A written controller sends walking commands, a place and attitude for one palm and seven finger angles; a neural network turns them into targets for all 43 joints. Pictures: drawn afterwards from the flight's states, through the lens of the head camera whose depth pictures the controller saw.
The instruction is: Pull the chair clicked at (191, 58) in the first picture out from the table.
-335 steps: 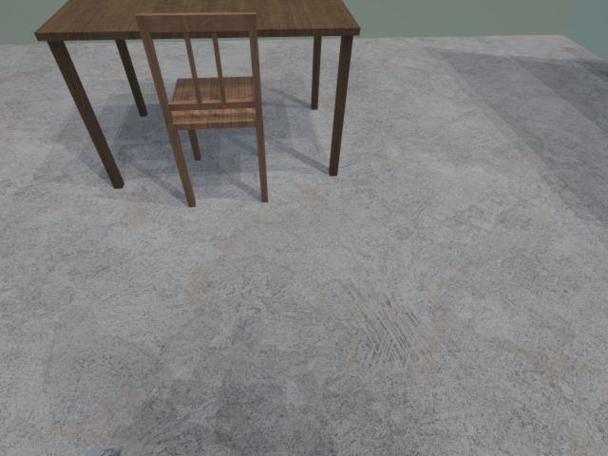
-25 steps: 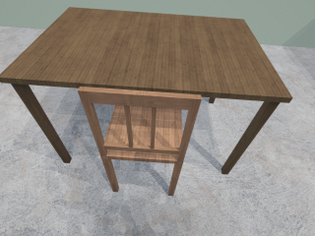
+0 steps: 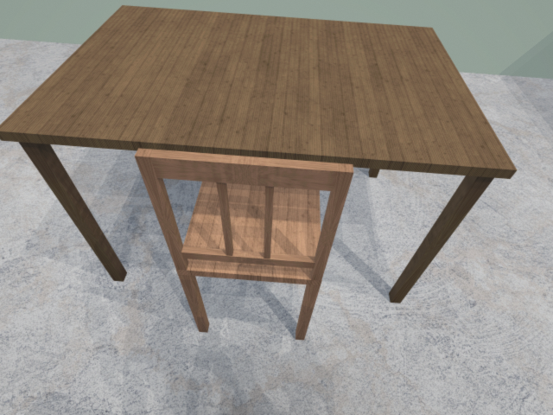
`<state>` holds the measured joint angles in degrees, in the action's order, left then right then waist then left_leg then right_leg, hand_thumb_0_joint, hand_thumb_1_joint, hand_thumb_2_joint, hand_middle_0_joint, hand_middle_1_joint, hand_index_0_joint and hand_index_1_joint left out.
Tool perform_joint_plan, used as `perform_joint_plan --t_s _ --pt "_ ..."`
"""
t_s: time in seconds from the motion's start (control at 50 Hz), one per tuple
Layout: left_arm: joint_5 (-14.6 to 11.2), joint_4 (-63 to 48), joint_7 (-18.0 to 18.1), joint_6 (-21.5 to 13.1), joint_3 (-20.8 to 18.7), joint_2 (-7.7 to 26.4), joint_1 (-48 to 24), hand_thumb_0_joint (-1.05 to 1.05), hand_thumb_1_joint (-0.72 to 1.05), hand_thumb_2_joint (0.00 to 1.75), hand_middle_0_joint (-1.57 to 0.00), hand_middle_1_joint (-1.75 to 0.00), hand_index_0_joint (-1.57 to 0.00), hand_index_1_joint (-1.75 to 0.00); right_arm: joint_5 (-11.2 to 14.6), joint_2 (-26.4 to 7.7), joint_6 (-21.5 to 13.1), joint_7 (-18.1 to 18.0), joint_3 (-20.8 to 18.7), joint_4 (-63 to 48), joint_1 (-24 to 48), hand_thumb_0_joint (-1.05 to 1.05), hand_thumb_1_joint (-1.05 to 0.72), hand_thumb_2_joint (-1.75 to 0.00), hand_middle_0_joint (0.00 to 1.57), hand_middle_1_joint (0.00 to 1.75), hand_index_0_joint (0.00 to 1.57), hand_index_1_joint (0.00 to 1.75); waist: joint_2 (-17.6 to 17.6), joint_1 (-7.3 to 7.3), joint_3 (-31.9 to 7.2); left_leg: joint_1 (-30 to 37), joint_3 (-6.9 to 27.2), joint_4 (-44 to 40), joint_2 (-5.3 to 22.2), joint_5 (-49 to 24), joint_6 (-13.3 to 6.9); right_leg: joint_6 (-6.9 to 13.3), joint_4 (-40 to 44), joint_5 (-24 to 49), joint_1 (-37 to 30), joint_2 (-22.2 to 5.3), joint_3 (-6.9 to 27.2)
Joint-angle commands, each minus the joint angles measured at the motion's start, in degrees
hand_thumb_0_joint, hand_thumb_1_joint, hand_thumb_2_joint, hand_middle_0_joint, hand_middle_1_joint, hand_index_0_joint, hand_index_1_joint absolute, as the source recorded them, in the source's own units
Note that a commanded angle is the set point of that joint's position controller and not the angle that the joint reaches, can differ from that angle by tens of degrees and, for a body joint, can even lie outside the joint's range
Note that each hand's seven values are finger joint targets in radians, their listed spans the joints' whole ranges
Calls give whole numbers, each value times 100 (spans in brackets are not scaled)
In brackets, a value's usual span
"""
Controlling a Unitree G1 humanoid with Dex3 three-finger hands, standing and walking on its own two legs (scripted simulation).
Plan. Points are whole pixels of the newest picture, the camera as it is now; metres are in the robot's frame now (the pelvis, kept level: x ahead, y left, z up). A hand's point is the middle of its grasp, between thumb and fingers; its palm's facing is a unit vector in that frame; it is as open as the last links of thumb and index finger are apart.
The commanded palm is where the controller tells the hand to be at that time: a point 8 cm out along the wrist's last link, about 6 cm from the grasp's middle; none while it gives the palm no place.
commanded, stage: shuffle to correct the standing spot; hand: left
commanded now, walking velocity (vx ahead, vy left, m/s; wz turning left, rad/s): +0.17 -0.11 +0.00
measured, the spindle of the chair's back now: (226, 220) +0.51 +0.14 -0.10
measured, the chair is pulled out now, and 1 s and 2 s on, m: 0.00 0.00 0.00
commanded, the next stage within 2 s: come to a stop and stand still in 0.24 s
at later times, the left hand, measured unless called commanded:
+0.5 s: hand out of the picture -0.03 +0.11 -0.19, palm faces +0.10 -0.99 -0.13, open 7.4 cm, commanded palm none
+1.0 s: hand out of the picture +0.11 +0.12 -0.16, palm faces +0.06 -0.95 -0.30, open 7.4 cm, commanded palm none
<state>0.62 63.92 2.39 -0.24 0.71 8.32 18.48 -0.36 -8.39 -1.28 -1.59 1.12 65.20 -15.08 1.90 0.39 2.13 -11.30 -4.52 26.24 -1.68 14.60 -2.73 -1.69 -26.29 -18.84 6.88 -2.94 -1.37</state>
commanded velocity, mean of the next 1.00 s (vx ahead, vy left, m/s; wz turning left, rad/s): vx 0.00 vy -0.03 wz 0.00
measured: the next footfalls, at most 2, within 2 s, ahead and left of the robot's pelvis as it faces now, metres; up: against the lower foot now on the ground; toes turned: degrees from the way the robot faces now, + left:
left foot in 0.48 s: +0.12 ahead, +0.05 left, +0.00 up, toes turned +3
right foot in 0.86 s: +0.10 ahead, -0.18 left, +0.00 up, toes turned +1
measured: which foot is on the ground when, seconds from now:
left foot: down 0.00-0.28, up 0.30-0.46, down 0.48-1.00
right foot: down 0.00-0.50, up 0.52-0.84, down 0.86-1.00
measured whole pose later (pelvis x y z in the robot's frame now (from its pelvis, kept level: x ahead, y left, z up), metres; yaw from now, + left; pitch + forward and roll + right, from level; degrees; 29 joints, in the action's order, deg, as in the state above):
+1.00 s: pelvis +0.05 -0.08 -0.01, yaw +3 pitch -2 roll +0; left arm 1.2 52.1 2.5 0.6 -0.6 11.8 14.9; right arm -1.2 -11.9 1.9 -0.1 -3.6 54.3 -11.5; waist -2.4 -0.9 1.3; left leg -19.3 0.4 36.8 1.4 16.3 -0.3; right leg 2.5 -35.7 -19.3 14.9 1.0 -3.0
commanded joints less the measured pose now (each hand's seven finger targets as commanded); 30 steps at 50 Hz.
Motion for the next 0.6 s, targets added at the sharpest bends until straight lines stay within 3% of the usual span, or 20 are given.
perform_joint_plan --t_s 0.0,0.04,0.1,0.14,0.2,0.24,0.26,0.28,0.32,0.36,0.38,0.4,0.42,0.44,0.46,0.48,0.5,0.52,0.54,0.58 --pt "53 -69 -15 -52 -89 498 494 0 90 90 -20 -30 -20 -30 -16 -621 -29 -16 -129 -130 -366 0 -90 -90 20 30 20 30 -220 -39 240 85 752 -618 738 65 -85 305 261 44 566 -191 93" --pt "79 -92 -54 -29 -105 439 500 0 90 90 -20 -30 -20 -30 -43 -687 -3 -9 -170 -136 -418 0 -90 -90 20 30 20 30 -414 -62 424 -90 1018 -901 887 908 -169 330 37 -358 769 -78 -64" --pt "117 -128 -103 -32 -123 388 523 0 90 90 -20 -30 -20 -30 -56 -768 13 -14 -237 -176 -448 0 -90 -90 20 30 20 30 -684 -53 677 -287 1317 -1097 1086 1449 -326 362 -240 -469 1010 33 -218" --pt "112 -139 -122 -58 -147 393 598 0 90 90 -20 -30 -20 -30 -63 -750 -9 -24 -249 -215 -455 0 -90 -90 20 30 20 30 -692 -13 619 -302 1337 -926 1127 1118 -386 403 -255 -304 976 28 -183" --pt "94 -48 -125 -109 -187 432 865 0 90 90 -20 -30 -20 -30 -54 -620 -59 -35 -240 -294 -351 0 -90 -90 20 30 20 30 -111 94 523 -640 851 -163 843 311 -284 520 83 44 503 -150 167" --pt "72 76 -85 -162 -272 685 1214 0 90 90 -20 -30 -20 -30 -54 -395 -115 -21 -184 -418 -166 0 -90 -90 20 30 20 30 788 202 251 -1275 63 976 347 32 -71 748 438 1194 -361 -663 827" --pt "65 148 -55 -187 -317 794 1443 0 90 90 -20 -30 -20 -30 -72 -312 -125 -1 -186 -535 6 0 -90 -90 20 30 20 30 1216 276 179 -1774 -227 1548 178 725 27 987 559 2219 -785 -1082 1282" --pt "81 166 -32 -202 -334 824 1687 0 90 90 -20 -30 -20 -30 -74 -256 -107 3 -206 -663 290 0 -90 -90 20 30 20 30 1370 443 377 -2333 -252 2211 184 1677 53 1286 648 3200 -1006 -1395 1564" --pt "152 218 32 -251 -305 671 1836 0 90 90 -20 -30 -20 -30 -67 -250 -139 26 -221 -789 623 0 -90 -90 20 30 20 30 730 488 509 -2918 -33 2933 337 1939 15 1606 451 4759 -1344 -1546 1497" --pt "178 126 74 -254 -279 674 1589 0 90 90 -20 -30 -20 -30 -12 -167 -138 49 -197 -827 705 0 -90 -90 20 30 20 30 412 368 416 -2675 -9 2348 339 1804 44 1435 147 5559 -1308 -1366 1102" --pt "161 52 83 -256 -251 630 1363 0 90 90 -20 -30 -20 -30 7 -113 -125 45 -173 -763 603 0 -90 -90 20 30 20 30 304 220 449 -2094 -81 1798 288 1471 79 1291 44 5874 -873 -1267 900" --pt "112 -25 78 -253 -214 638 1033 0 90 90 -20 -30 -20 -30 12 -58 -117 9 -125 -630 235 0 -90 -90 20 30 20 30 166 -46 180 -1116 -163 994 116 672 113 1058 -239 5978 -448 -969 566" --pt "36 -88 76 -237 -199 675 724 0 90 90 -20 -30 -20 -30 8 -79 -122 -33 -111 -374 -384 0 -90 -90 20 30 20 30 223 -347 -104 24 -274 210 -60 -681 122 789 -728 5796 -15 -676 254" --pt "-22 -147 69 -225 -215 675 670 0 90 90 -20 -30 -20 -30 -16 -361 -149 -85 -163 -222 -956 0 -90 -90 20 30 20 30 -22 -506 -543 1063 135 182 344 -2638 -44 486 -1390 4794 463 -369 135" --pt "-120 -190 76 -211 -189 532 702 0 90 90 -20 -30 -20 -30 -42 -786 -175 -136 -233 -223 -1236 0 -90 -90 20 30 20 30 -773 -518 -884 1652 1426 238 1522 -4988 -699 196 -2309 2176 1194 29 -99" --pt "-118 -295 115 -169 -134 362 773 0 90 90 -20 -30 -20 -30 49 -910 -145 -143 -260 -265 -1126 0 -90 -90 20 30 20 30 -1103 -341 -974 1434 1930 -150 2314 -6658 -1340 140 -3086 -1473 1254 200 53" --pt "-38 -352 139 -76 -184 389 725 0 90 90 -20 -30 -20 -30 42 -926 -91 -112 -246 -433 -751 0 -90 -90 20 30 20 30 -843 -242 -508 892 1468 -277 2249 -6476 -1340 197 -3265 -1754 1255 129 263" --pt "-12 -320 153 -6 -186 331 591 0 90 90 -20 -30 -20 -30 38 -823 -104 -157 -182 -510 -382 0 -90 -90 20 30 20 30 -1115 -118 -116 334 1452 -436 2170 -6026 -1224 145 -3202 -1624 1236 16 371" --pt "23 -282 150 61 -190 326 578 0 90 90 -20 -30 -20 -30 32 -684 -73 -177 -147 -571 -136 0 -90 -90 20 30 20 30 -1103 -16 181 -164 1294 -569 1999 -5377 -1109 132 -3067 -1448 1121 -97 355" --pt "26 -266 99 140 -179 219 664 0 90 90 -20 -30 -20 -30 10 -635 -17 -160 -154 -700 178 0 -90 -90 20 30 20 30 -821 114 353 -409 1105 -683 1779 -4715 -1001 82 -2597 -1168 996 -125 156"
